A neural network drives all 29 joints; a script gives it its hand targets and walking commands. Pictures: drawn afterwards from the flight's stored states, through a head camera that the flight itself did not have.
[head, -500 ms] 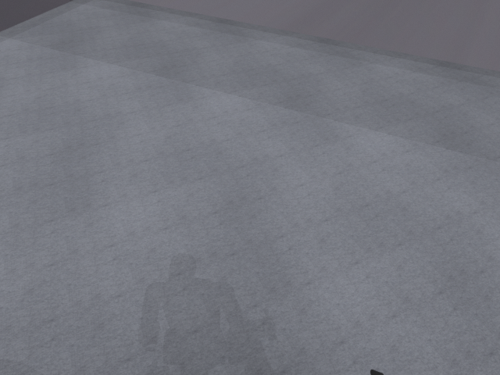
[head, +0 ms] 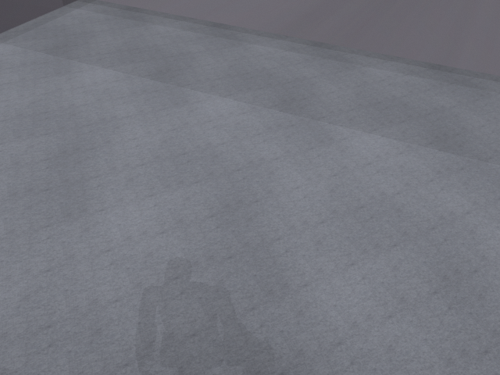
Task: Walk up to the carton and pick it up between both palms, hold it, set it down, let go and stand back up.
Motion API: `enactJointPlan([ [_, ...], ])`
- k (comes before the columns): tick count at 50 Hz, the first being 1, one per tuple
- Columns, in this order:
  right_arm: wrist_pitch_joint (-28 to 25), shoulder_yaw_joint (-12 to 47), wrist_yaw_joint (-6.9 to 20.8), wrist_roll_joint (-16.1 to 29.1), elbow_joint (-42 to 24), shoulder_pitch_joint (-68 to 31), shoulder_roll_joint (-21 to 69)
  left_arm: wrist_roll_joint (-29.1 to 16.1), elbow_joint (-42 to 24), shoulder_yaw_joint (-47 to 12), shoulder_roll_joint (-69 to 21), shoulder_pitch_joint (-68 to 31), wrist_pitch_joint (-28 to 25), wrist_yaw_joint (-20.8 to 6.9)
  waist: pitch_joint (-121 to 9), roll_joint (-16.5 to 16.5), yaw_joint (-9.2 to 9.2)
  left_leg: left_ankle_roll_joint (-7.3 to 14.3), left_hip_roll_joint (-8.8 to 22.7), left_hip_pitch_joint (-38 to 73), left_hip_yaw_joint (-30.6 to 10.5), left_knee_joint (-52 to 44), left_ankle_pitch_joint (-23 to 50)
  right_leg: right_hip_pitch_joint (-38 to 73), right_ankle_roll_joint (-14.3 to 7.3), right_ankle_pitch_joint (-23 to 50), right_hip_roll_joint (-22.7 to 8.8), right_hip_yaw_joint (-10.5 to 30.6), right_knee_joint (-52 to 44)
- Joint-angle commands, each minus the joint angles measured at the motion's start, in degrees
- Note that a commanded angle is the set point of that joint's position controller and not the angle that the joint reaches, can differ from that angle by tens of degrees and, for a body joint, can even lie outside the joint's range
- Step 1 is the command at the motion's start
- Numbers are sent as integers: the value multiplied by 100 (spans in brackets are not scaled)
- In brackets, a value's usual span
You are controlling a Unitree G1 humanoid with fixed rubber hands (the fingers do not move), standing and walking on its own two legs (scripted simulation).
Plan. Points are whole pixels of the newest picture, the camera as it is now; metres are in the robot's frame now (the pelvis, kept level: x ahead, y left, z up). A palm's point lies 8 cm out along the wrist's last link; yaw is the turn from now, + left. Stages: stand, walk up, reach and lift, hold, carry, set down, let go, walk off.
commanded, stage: stand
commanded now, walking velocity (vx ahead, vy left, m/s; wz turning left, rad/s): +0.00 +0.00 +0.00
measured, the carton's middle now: out of the picture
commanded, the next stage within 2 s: walk up in 0.94 s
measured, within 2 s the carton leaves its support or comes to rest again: neither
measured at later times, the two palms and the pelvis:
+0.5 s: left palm out of the picture -0.04 +0.19 -0.15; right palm out of the picture -0.02 -0.21 -0.14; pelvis +0.00 +0.00 +0.00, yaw +0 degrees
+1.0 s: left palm out of the picture -0.05 +0.19 -0.15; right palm out of the picture -0.05 -0.21 -0.14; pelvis -0.01 -0.01 +0.00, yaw +0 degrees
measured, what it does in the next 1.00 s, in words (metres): stands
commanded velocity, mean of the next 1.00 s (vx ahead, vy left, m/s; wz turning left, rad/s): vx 0.00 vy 0.00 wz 0.00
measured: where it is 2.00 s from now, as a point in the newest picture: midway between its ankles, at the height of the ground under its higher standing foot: outside the picture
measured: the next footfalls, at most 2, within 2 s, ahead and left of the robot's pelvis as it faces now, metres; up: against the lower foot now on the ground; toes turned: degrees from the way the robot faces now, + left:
right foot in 1.44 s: -0.04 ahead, -0.16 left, +0.00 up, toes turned +2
left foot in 1.98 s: -0.23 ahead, +0.04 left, +0.00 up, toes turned -1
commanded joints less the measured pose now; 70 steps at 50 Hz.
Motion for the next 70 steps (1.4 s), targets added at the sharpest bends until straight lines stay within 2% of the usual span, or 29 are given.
enactJointPlan([
  [1,-84,-110,-29,11,58,289,-625,13,25,47,283,358,-19,39,269,224,33,231,552,-244,-558,-874,788,119,-281,760,-358,218,-486],
  [4,-97,-62,7,14,109,270,-398,32,207,52,362,483,-43,35,255,-77,21,178,542,-150,-522,-804,632,17,-251,789,-328,188,-560],
  [8,-32,-35,-17,4,371,460,-304,-3,397,-24,98,552,-61,26,490,267,-16,153,504,-255,-478,-820,636,19,-254,736,-337,284,-587],
  [9,-25,-40,-36,11,314,364,-266,13,470,-46,56,428,-69,16,377,-283,-44,142,530,-7,-470,-811,822,-202,-306,656,-338,220,-628],
  [11,-44,-57,-43,-3,442,508,-457,-1,503,-47,76,527,-72,41,397,104,-40,123,479,-201,-492,-869,555,-2,-281,660,-306,240,-636],
  [13,-51,-28,-44,16,457,226,-341,-10,585,-90,-7,623,-105,6,335,47,110,124,512,-74,-437,-780,858,-32,-262,859,-384,256,-639],
  [18,-66,-15,-97,14,538,340,-206,-10,662,-38,171,559,-103,43,292,-51,19,103,502,-67,-407,-841,924,33,-270,837,-301,205,-659],
  [19,-54,19,-66,8,612,373,-212,-24,748,-46,32,661,-69,42,355,168,60,82,496,-63,-318,-810,709,-32,-278,741,-320,246,-656],
  [21,-73,25,-55,42,721,644,-88,8,776,-60,145,730,-81,72,401,223,-36,89,526,42,-368,-776,997,13,-269,1001,-368,267,-611],
  [22,-83,25,-69,65,739,566,-210,-13,829,-2,202,824,-109,59,225,45,64,113,552,104,-436,-806,1086,61,-299,1048,-358,255,-646],
  [23,-68,-10,-92,25,760,551,-278,47,837,-58,52,684,-105,47,373,127,-21,89,537,222,-346,-780,948,-120,-277,916,-336,261,-652],
  [24,-51,-19,-77,47,642,424,-243,-4,826,-96,-71,619,-91,65,412,-147,-48,79,497,219,-393,-803,906,-331,-288,786,-294,271,-705],
  [26,-24,51,-78,5,727,444,-73,-13,816,-73,-130,572,-81,90,521,144,10,101,564,-353,-444,-845,756,121,-263,795,-335,210,-673],
  [27,-9,49,-53,34,746,513,-18,-28,839,-117,-153,623,-83,97,572,90,-48,75,505,-144,-392,-822,931,-14,-261,838,-395,249,-686],
  [28,-21,21,-76,8,749,497,-221,-13,875,-109,-111,660,-30,74,674,-295,-18,70,497,-116,-416,-877,863,-182,-249,652,-253,257,-654],
  [29,-20,-16,-62,-3,694,372,-379,-13,848,-115,-230,618,-67,59,587,19,-8,82,506,-9,-344,-751,899,-212,-272,646,-353,307,-747],
  [31,-31,56,-80,12,812,614,-66,-5,883,-35,66,749,-78,76,668,-43,14,57,542,-81,-416,-853,798,-77,-279,791,-309,270,-671],
  [33,-38,56,-71,40,743,428,-110,-2,833,-48,83,577,-39,74,558,174,25,65,471,-181,-462,-910,658,18,-236,758,-313,316,-689],
  [37,-38,46,-72,38,747,457,-129,-8,877,-67,8,600,-37,73,457,6,32,74,484,-45,-468,-900,683,17,-225,751,-298,305,-709],
  [56,-24,61,-65,33,770,548,-107,-7,911,-95,19,589,-37,58,514,50,25,57,494,-87,-476,-954,493,-120,-242,549,-292,330,-790],
  [57,-65,-238,-180,5,253,-527,-1282,25,424,234,1338,-583,-38,166,1031,43,7,248,621,-461,-467,-268,2292,-504,-437,1938,-296,141,19],
  [58,-92,-269,-205,-7,224,-348,-1319,52,365,233,1243,-413,-49,185,210,141,18,416,795,-162,-512,-153,2842,-233,-523,2215,-343,79,295],
  [60,-21,-326,-214,11,188,-235,-1217,46,316,185,801,-242,30,191,-310,461,-37,801,1141,-111,-850,-243,3014,-164,-427,1748,-19,-179,1188],
  [61,23,-376,-203,-2,163,-248,-1302,71,262,174,666,-224,72,186,-348,698,-69,1069,1437,-142,-1178,-441,3061,-316,-320,1221,200,-312,1694],
  [62,68,-415,-206,-17,72,-378,-1390,118,204,196,572,-162,126,181,-339,1118,-83,1397,1848,-257,-1567,-680,3094,-473,-255,-328,403,-363,2400],
  [63,105,-442,-242,-39,-1,-386,-1429,158,112,259,609,-232,200,211,-209,1330,-153,1703,2229,-432,-1931,-866,3057,-813,-220,-1686,361,-158,3239],
  [64,155,-465,-288,-56,-49,-505,-1442,147,16,281,642,-292,274,222,16,1156,-113,1786,2321,-689,-1907,-931,3035,-929,-206,-1955,135,165,3565],
  [67,258,-436,-323,-173,-362,-1271,-1475,-8,-132,264,625,-260,330,144,62,889,150,1267,1769,-663,-1447,-477,3268,-830,-182,-1509,-62,515,2735],
  [70,358,-327,-228,-211,-472,-1479,-1653,-36,-141,258,773,35,255,58,-415,589,281,737,1270,-304,-1111,327,3115,-27,-139,69,105,24,310],
])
